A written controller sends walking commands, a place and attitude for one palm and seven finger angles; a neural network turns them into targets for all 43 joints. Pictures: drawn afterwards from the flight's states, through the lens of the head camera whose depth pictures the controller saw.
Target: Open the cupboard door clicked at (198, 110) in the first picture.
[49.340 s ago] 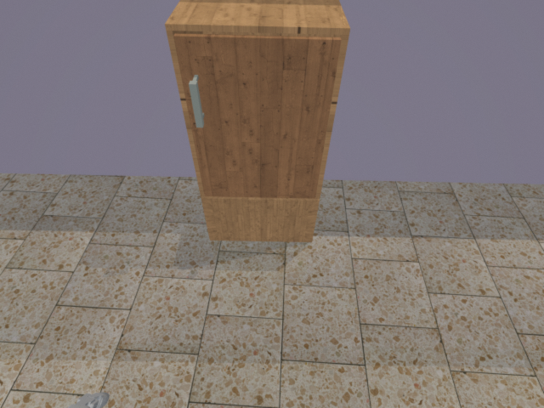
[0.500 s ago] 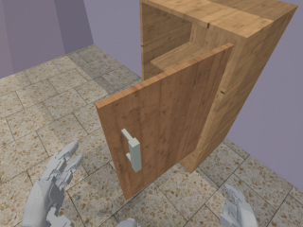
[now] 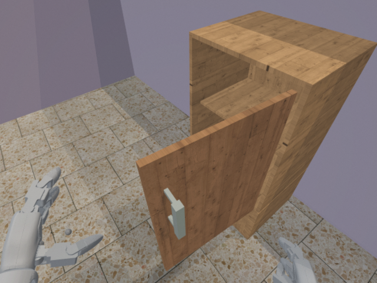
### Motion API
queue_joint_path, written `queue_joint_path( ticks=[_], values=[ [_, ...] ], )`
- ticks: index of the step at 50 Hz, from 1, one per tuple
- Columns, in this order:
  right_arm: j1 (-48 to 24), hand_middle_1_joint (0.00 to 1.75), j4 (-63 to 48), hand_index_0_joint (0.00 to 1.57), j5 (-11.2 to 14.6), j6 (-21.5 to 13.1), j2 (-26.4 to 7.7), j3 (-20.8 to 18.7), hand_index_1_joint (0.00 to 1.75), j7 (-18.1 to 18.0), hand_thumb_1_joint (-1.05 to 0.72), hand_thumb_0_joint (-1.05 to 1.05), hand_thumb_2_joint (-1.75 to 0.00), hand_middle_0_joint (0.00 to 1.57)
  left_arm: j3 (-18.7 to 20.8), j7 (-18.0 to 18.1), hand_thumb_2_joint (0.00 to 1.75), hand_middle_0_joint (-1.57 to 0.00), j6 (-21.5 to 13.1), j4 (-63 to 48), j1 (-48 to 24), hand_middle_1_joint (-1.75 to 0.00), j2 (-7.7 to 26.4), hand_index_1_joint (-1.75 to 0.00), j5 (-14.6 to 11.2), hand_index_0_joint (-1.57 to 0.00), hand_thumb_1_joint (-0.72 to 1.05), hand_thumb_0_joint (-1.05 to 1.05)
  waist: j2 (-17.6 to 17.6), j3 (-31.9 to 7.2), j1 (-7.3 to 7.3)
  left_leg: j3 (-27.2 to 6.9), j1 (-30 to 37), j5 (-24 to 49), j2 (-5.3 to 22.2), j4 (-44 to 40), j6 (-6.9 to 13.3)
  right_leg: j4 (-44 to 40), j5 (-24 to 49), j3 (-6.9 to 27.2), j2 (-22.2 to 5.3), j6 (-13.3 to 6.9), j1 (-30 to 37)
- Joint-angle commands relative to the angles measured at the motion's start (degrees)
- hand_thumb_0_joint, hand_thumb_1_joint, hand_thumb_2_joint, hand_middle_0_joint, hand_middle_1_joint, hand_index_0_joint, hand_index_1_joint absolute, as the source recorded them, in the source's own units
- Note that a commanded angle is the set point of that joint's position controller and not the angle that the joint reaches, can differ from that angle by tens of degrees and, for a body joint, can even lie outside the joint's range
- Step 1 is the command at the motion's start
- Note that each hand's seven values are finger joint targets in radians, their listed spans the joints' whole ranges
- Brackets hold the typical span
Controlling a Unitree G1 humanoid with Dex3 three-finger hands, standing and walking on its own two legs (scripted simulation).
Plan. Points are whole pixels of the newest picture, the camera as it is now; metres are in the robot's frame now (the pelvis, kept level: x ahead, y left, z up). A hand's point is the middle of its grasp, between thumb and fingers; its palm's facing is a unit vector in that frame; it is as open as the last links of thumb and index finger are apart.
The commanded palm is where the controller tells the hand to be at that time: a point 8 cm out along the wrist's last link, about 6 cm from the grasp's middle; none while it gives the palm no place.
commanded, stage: draw the hand back to the body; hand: left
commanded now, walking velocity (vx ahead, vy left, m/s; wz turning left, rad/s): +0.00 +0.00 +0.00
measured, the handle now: (174, 214) +0.28 +0.07 -0.01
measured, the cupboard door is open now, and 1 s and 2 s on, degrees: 84 84 84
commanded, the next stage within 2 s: step back with the hand held close in 0.72 s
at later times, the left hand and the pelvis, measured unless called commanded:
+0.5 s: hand (54, 189) +0.20 +0.24 +0.18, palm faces +0.44 -0.80 -0.40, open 7.8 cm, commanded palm +0.15 +0.27 +0.20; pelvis +0.01 -0.02 +0.02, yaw -1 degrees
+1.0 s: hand (52, 195) +0.19 +0.23 +0.18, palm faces +0.42 -0.78 -0.45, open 7.4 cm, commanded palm +0.13 +0.26 +0.20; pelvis -0.01 -0.04 +0.03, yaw +0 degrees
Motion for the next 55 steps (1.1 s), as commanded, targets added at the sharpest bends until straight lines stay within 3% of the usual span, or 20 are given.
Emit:
queue_joint_path(
  ticks=[1, 4, 8, 14, 17, 19, 21, 28, 36, 40, 41, 42, 43, 44, 45, 47, 48, 50, 55],
  values=[
    [-7.3, 0.3, -8.1, 0.2, -0.3, -4.8, -6.2, -2.9, 0.3, -0.3, -0.9, 0.0, -0.9, 0.2, 7.7, 1.3, 0.66, -0.18, -4.4, -12.8, -5.0, -0.3, 8.1, -0.3, 0.1, -0.18, 0.34, 0.0, 0.1, -1.5, -0.46, -3.5, 8.8, 14.9, 2.1, -11.5, -0.9, -8.5, 13.1, 0.0, 0.0, -1.7, 1.0],
    [-8.4, 0.3, -6.8, 0.2, -0.3, -5.0, -6.2, -3.0, 0.3, 0.2, -0.9, 0.0, -0.9, 0.2, 9.2, 0.8, 0.7, -0.18, -4.5, -11.5, -5.7, -0.3, 8.3, -0.3, -0.2, -0.18, 0.44, 0.0, 1.0, 0.1, -0.11, -3.2, 10.5, 17.7, 2.2, -13.3, -1.1, -10.2, 15.1, 0.1, -0.1, -1.7, 3.3],
    [-9.5, 0.3, -5.4, 0.2, -0.5, -5.0, -6.3, -3.3, 0.3, 0.5, -0.9, 0.0, -0.9, 0.2, 12.8, 0.5, 0.76, -0.19, -4.9, -10.6, -7.6, -0.3, 10.3, -0.3, -0.7, -0.19, 0.58, 0.0, -1.3, 0.8, 0.46, -2.3, 12.1, 20.4, 2.2, -15.0, -1.1, -12.5, 18.5, 0.1, 0.1, -1.7, 6.5],
    [-10.3, 0.3, -3.8, 0.2, -0.7, -5.3, -6.0, -3.6, 0.3, 0.8, -0.9, 0.0, -0.9, 0.2, 16.5, 0.2, 0.86, -0.2, -6.0, -12.0, -11.7, -0.3, 12.3, -0.3, -1.3, -0.2, 0.8, 0.0, 2.6, 0.0, 0.59, -0.8, 15.8, 23.1, 1.8, -16.3, -0.9, -14.7, 22.7, 0.9, -0.2, -1.5, 9.2],
    [-10.6, 0.3, -3.1, 0.2, -0.8, -5.4, -6.1, -3.9, 0.3, 1.1, -0.9, 0.0, -0.9, 0.2, 18.2, 0.2, 0.9, -0.2, -6.5, -12.2, -13.7, -0.3, 13.2, -0.3, -1.6, -0.2, 0.9, 0.0, 1.2, -0.4, 0.63, -0.3, 16.8, 24.0, 1.7, -16.7, -0.8, -15.5, 24.6, 0.8, -0.1, -1.4, 10.3],
    [-10.7, 0.3, -2.6, 0.2, -0.8, -4.9, -6.1, -4.0, 0.3, 1.3, -0.9, 0.0, -0.9, 0.2, 15.9, -0.6, 0.9, -0.2, -6.1, -7.6, -10.6, -0.3, 9.8, -0.3, -1.9, -0.2, 0.9, 0.0, -0.5, 1.7, 0.44, 0.0, 16.7, 24.3, 1.7, -17.0, -0.7, -16.2, 25.6, 0.8, -0.1, -1.2, 10.2],
    [-11.1, 0.3, -2.5, 0.2, -0.7, -4.2, -6.3, -4.5, 0.3, 1.5, -0.9, 0.0, -0.9, 0.2, 14.8, -1.1, 0.9, -0.2, -5.8, -5.6, -10.3, -0.3, 8.6, -0.3, -2.1, -0.2, 0.9, 0.0, -2.9, 3.2, 0.26, 0.3, 16.8, 22.5, 1.8, -17.6, -0.5, -17.1, 24.3, 0.9, 0.0, -0.8, 9.4],
    [-12.4, 0.3, -2.5, 0.2, -0.9, -4.3, -6.4, -4.8, 0.3, 1.0, -0.9, 0.0, -0.9, 0.2, 17.6, -0.8, 0.9, -0.2, -7.4, -11.3, -13.3, -0.3, 13.5, -0.3, -1.8, -0.2, 0.9, 0.0, -0.3, -0.5, 0.96, 0.8, 18.6, 21.7, 1.1, -18.1, -0.2, -18.3, 25.2, 1.8, -0.4, -0.9, 12.6],
    [-12.6, 0.3, -1.3, 0.2, -0.8, -4.8, -5.8, -4.8, 0.3, 0.9, -0.9, 0.0, -0.9, 0.2, 16.3, -0.9, 0.9, -0.2, -7.5, -8.4, -12.5, -0.3, 11.2, -0.3, -1.9, -0.2, 0.9, 0.0, 0.9, 3.3, 0.38, 1.3, 19.4, 21.0, 1.0, -18.6, -0.3, -20.1, 25.0, 2.1, -0.3, -0.6, 10.5],
    [-13.0, 0.3, -1.2, 0.2, -0.9, -4.5, -6.0, -5.0, 0.3, 0.9, -0.9, 0.0, -0.9, 0.2, 15.6, -1.2, 0.9, -0.2, -7.6, -6.1, -12.6, -0.3, 10.3, -0.3, -2.2, -0.2, 0.9, 0.0, -2.6, 4.8, 0.35, 1.1, 19.0, 18.7, 1.1, -19.4, -0.1, -21.1, 21.9, 2.2, -0.1, -0.4, 10.0],
    [-13.0, 0.3, -1.2, 0.2, -0.9, -4.5, -6.1, -5.1, 0.3, 0.9, -0.9, 0.0, -0.9, 0.2, 16.1, -1.2, 0.9, -0.2, -7.8, -6.0, -12.3, -0.3, 10.7, -0.3, -2.2, -0.2, 0.9, 0.0, -2.9, 4.0, 0.55, 1.1, 19.1, 18.5, 1.1, -19.6, 0.0, -21.2, 21.8, 2.4, -0.3, -0.3, 10.5],
    [-13.4, 0.3, -1.2, 0.2, -0.8, -4.6, -6.2, -5.1, 0.3, 0.8, -0.9, 0.0, -0.9, 0.2, 16.7, -1.1, 0.9, -0.2, -8.2, -8.5, -16.6, -0.3, 12.2, -0.3, -2.1, -0.2, 0.9, 0.0, -1.9, 2.9, 0.37, 1.1, 19.6, 18.1, 1.0, -19.7, 0.0, -21.5, 21.2, 2.6, -0.4, -0.3, 10.7],
    [-11.2, 0.3, -2.8, 0.2, -0.5, -3.5, -6.2, -4.6, 0.3, 1.0, -0.9, 0.0, -0.9, 0.2, 26.3, 0.1, 0.9, -0.2, -11.5, -10.5, -27.0, -0.3, 22.6, -0.3, -0.8, -0.2, 0.9, 0.0, 0.2, 9.2, -1.9, -0.4, 15.5, 14.3, 1.6, -17.8, 0.3, -25.1, 23.0, 6.6, -3.7, -0.2, 5.7],
    [-12.1, 0.3, -1.0, 0.2, -1.0, -2.9, -6.0, -5.3, 0.3, 1.1, -0.9, 0.0, -0.9, 0.2, 22.0, -0.8, 0.9, -0.2, -11.6, -5.2, -18.3, -0.3, 16.4, -0.3, -1.0, -0.2, 0.9, 0.0, -6.0, 6.5, -1.6, -0.7, 15.6, 14.8, 1.8, -14.9, 0.4, -25.1, 25.8, 7.2, -5.1, 0.2, 5.4],
    [-12.5, 0.3, -1.1, 0.2, -1.2, -2.2, -6.2, -5.5, 0.3, 1.4, -0.9, 0.0, -0.9, 0.2, 19.7, -1.3, 0.9, -0.2, -11.1, -3.8, -13.8, -0.3, 14.1, -0.3, -0.9, -0.2, 0.9, 0.0, -7.4, 6.0, -1.83, 0.0, 16.1, 15.9, 1.6, -14.1, 0.4, -24.6, 29.6, 7.4, -5.7, 0.7, 5.1],
    [-12.3, 0.3, -2.1, 0.2, -1.1, -0.8, -6.5, -5.8, 0.3, 1.7, -0.9, 0.0, -0.9, 0.2, 18.0, -1.5, 0.9, -0.2, -11.0, -4.4, -10.3, -0.3, 12.2, -0.3, -0.8, -0.2, 0.9, 0.0, -5.7, 3.4, -2.13, 0.4, 16.0, 18.9, 1.8, -14.5, 0.2, -22.1, 34.1, 5.6, -5.7, 1.5, 6.9],
    [-12.1, 0.3, -2.3, 0.2, -1.2, -0.5, -6.9, -6.0, 0.3, 1.8, -0.9, 0.0, -0.9, 0.2, 17.2, -1.5, 0.9, -0.2, -11.3, -6.5, -9.8, -0.3, 11.6, -0.3, -0.7, -0.2, 0.9, 0.0, -1.9, 1.2, -2.24, 0.1, 15.8, 22.3, 2.5, -15.7, 0.0, -20.0, 34.8, 4.2, -5.5, 1.1, 9.1],
    [-11.9, 0.3, -3.0, 0.2, -1.0, 0.2, -7.2, -6.2, 0.3, 1.7, -0.9, 0.0, -0.9, 0.2, 17.6, -1.1, 0.9, -0.2, -11.1, -8.5, -6.9, -0.3, 12.0, -0.3, -0.8, -0.2, 0.9, 0.0, 0.9, -1.7, -2.31, -0.1, 17.5, 26.5, 3.5, -16.9, 0.0, -18.7, 32.4, 3.9, -4.3, 1.0, 8.9],
    [-12.2, 0.3, -4.3, 0.2, -0.8, 1.4, -6.9, -6.5, 0.3, 1.0, -0.9, 0.0, -0.9, 0.2, 21.4, 0.3, 0.9, -0.2, -11.4, -13.6, -5.8, -0.3, 15.9, -0.3, -0.8, -0.2, 0.9, 0.0, -1.0, -4.1, -2.33, -1.5, 14.6, 28.6, 4.6, -17.6, -0.2, -16.3, 30.7, 3.9, -3.1, 0.3, 10.5]
  ],
)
